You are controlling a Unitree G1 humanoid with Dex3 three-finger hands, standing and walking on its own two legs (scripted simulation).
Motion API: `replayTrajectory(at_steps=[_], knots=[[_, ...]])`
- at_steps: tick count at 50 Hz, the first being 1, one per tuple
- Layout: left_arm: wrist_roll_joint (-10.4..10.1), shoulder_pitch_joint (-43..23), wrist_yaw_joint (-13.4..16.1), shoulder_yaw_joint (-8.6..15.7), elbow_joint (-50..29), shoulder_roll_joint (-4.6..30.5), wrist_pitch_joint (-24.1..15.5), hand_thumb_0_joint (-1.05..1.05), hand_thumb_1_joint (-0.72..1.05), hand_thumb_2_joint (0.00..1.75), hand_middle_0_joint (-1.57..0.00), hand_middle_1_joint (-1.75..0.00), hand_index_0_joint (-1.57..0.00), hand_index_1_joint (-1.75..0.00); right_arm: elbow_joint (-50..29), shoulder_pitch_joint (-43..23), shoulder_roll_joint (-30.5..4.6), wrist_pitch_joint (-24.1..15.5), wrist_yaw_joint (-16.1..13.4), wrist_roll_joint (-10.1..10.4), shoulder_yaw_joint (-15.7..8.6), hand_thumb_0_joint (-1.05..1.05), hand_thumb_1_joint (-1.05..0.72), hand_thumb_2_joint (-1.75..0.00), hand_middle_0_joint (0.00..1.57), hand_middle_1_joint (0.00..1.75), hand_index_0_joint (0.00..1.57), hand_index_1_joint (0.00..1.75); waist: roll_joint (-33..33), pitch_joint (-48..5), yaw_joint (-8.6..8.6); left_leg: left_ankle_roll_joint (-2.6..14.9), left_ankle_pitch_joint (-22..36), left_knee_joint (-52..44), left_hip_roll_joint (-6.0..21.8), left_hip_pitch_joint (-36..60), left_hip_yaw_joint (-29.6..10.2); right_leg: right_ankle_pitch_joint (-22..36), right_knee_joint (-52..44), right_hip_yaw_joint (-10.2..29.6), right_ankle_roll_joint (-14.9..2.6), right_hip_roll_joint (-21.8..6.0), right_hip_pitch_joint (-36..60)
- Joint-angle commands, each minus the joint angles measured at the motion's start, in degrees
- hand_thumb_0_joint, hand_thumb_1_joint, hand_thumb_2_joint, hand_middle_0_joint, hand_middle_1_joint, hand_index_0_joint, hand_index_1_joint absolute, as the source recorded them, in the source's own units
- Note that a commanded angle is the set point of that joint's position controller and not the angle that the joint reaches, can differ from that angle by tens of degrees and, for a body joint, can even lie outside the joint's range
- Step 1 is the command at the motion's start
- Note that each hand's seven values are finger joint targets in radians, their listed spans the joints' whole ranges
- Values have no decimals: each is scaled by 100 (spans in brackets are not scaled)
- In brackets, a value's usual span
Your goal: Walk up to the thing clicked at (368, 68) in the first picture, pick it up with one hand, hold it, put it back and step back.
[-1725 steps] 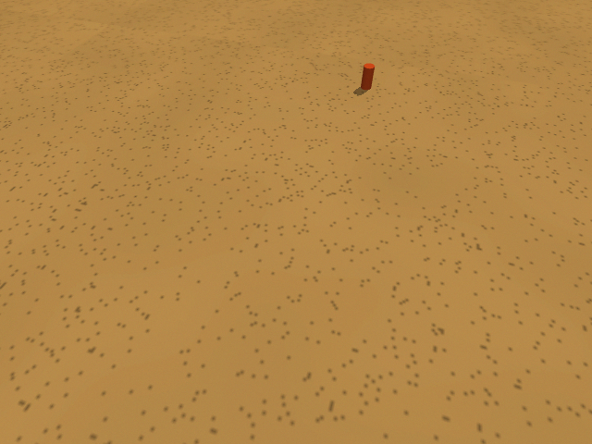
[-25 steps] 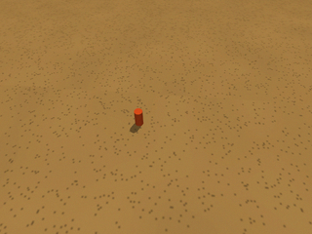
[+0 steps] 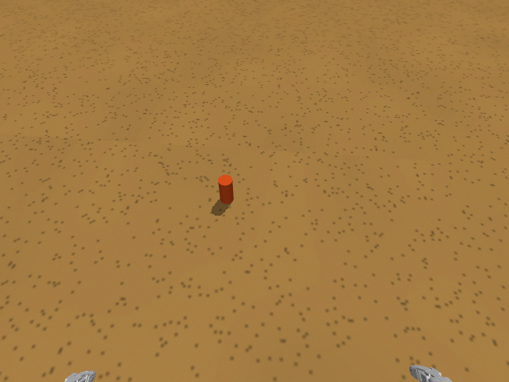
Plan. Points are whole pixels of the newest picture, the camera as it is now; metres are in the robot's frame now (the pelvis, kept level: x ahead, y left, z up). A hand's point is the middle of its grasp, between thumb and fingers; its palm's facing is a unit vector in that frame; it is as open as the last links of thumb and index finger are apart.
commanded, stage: step back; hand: left
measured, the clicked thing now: (226, 189) +1.02 +0.14 -0.70
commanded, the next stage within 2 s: stand in 0.08 s
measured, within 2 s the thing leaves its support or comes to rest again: neither
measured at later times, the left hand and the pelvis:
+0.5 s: hand out of the picture +0.08 +0.24 -0.14, palm faces -0.03 -0.94 -0.33, open 7.4 cm; pelvis -0.01 +0.00 +0.02, yaw +0 degrees
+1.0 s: hand out of the picture +0.05 +0.24 -0.14, palm faces -0.01 -0.94 -0.34, open 7.4 cm; pelvis -0.02 -0.01 +0.02, yaw +1 degrees
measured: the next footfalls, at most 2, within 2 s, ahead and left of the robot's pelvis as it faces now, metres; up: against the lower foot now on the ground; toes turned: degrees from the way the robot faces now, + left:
none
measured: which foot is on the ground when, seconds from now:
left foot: down 0.00-1.00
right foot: down 0.00-1.00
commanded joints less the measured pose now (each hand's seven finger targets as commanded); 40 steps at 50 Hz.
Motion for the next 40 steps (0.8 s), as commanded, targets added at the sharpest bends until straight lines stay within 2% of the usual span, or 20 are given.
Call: replayTrajectory(at_steps=[1,3,4,5,8,10,12,14,15,19,25,28,29,34,35,40], knots=[[12,-294,104,220,-305,1208,-112,0,90,90,-20,-30,-20,-30,-261,-249,-1242,-132,-101,15,-279,0,-90,-90,20,30,20,30,-162,-607,-33,272,1586,-636,543,81,-472,1942,-393,570,-415,-618,322],[16,-348,99,209,-250,1204,-105,0,90,90,-20,-30,-20,-30,-220,-366,-1239,-134,-90,9,-267,0,-90,-90,20,30,20,30,-140,-564,-17,279,1412,-820,593,83,-522,1789,-473,526,-367,-573,368],[-66,-350,75,107,-117,1039,-90,0,90,90,-20,-30,-20,-30,-174,-367,-1270,-151,-69,58,-186,0,-90,-90,20,30,20,30,-156,-492,-3,266,1988,-1032,631,270,-726,2031,-695,526,-250,-587,339],[-73,-393,76,104,-117,1049,-85,0,90,90,-20,-30,-20,-30,-154,-397,-1268,-160,-60,71,-191,0,-90,-90,20,30,20,30,-158,-545,-16,232,2222,-1058,641,467,-691,2090,-778,505,-213,-584,355],[-53,-446,86,93,-35,1066,-63,0,90,90,-20,-30,-20,-30,-52,-410,-1304,-187,-72,59,-158,0,-90,-90,20,30,20,30,26,-694,-14,189,2677,-1199,685,733,-660,2243,-901,433,-180,-574,581],[-53,-466,85,89,16,1084,-83,0,90,90,-20,-30,-20,-30,-27,-436,-1260,-200,-73,66,-139,0,-90,-90,20,30,20,30,-3,-946,-6,158,3029,-1195,692,951,-592,2599,-906,422,-181,-640,785],[-46,-511,78,73,77,1070,-87,0,90,90,-20,-30,-20,-30,13,-500,-1268,-192,-78,77,-133,0,-90,-90,20,30,20,30,2,-929,-10,140,2840,-1291,689,989,-577,2496,-1079,425,-147,-653,838],[-18,-642,73,75,92,1114,-75,0,90,90,-20,-30,-20,-30,36,-479,-1233,-176,-75,77,-106,0,-90,-90,20,30,20,30,18,-769,-70,97,2348,-1465,644,794,-538,2141,-1224,429,-130,-638,821],[-23,-598,69,74,125,1099,-68,0,90,90,-20,-30,-20,-30,48,-547,-1245,-172,-75,66,-108,0,-90,-90,20,30,20,30,31,-755,-29,103,2255,-1493,652,856,-531,2104,-1267,439,-136,-653,789],[-10,-636,45,46,215,1091,-63,0,90,90,-20,-30,-20,-30,128,-558,-1218,-144,-50,65,-78,0,-90,-90,20,30,20,30,6,-506,-50,70,1420,-1719,626,690,-560,1366,-1498,474,-130,-639,591],[8,-591,17,35,283,1097,-73,0,90,90,-20,-30,-20,-30,207,-489,-1275,-159,-33,40,-74,0,-90,-90,20,30,20,30,21,-471,-66,56,857,-1874,635,577,-623,982,-1621,504,-146,-649,489],[6,-575,17,37,313,1116,-74,0,90,90,-20,-30,-20,-30,248,-409,-1286,-139,-30,33,-73,0,-90,-90,20,30,20,30,-50,-413,-94,76,724,-1872,619,505,-631,883,-1680,532,-152,-664,438],[3,-481,14,34,332,1108,-71,0,90,90,-20,-30,-20,-30,257,-436,-1302,-142,-26,38,-80,0,-90,-90,20,30,20,30,-31,-434,-43,69,689,-1857,618,597,-645,761,-1688,531,-155,-651,352],[-1,-448,17,32,320,1133,-90,0,90,90,-20,-30,-20,-30,294,-260,-1266,-150,-22,31,-44,0,-90,-90,20,30,20,30,-116,-462,-91,71,904,-1821,617,571,-631,978,-1668,544,-152,-672,372],[-7,-418,17,21,323,1127,-89,0,90,90,-20,-30,-20,-30,279,-320,-1285,-146,-19,32,-47,0,-90,-90,20,30,20,30,-96,-477,-65,74,918,-1787,621,630,-641,888,-1672,534,-155,-668,326],[-2,-321,20,3,315,1126,-91,0,90,90,-20,-30,-20,-30,279,-265,-1294,-144,-28,32,-26,0,-90,-90,20,30,20,30,-114,-590,-66,90,1181,-1694,644,692,-622,1192,-1633,535,-162,-695,375]])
